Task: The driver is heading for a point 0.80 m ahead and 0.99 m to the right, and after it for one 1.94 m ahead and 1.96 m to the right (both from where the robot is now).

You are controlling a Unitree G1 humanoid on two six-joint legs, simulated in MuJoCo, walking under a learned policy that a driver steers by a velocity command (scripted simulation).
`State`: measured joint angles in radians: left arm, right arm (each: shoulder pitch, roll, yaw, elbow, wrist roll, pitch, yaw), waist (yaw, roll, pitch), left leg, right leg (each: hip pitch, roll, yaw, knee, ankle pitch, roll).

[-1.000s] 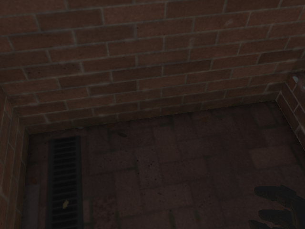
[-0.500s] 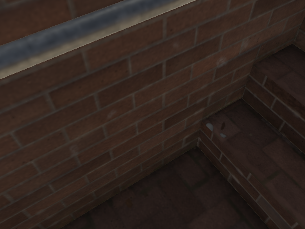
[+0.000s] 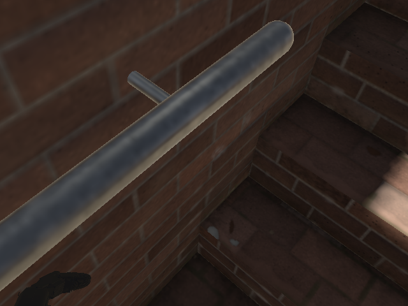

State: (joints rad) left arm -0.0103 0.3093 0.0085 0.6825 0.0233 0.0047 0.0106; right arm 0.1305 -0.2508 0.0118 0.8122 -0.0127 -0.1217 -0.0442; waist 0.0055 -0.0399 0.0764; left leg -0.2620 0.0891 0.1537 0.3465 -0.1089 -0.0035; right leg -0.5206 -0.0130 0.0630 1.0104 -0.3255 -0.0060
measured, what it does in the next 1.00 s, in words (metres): steps to the right, turning right: right foot, then left foot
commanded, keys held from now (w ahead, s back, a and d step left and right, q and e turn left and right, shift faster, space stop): w+e+shift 1.00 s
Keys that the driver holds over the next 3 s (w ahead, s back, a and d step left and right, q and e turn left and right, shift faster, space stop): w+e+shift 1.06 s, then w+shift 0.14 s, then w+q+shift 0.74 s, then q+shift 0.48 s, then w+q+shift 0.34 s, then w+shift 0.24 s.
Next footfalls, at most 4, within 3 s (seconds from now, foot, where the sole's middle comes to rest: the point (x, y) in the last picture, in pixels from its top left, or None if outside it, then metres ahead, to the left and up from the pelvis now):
0.14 right None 0.06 -0.15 -0.78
0.40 left None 0.16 -0.03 -0.78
0.76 right None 0.07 -0.36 -0.78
1.14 left None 0.30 -0.52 -0.58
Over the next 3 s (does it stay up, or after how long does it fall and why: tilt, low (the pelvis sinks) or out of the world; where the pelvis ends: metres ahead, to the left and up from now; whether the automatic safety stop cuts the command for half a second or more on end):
stays up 0.34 -0.82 0.39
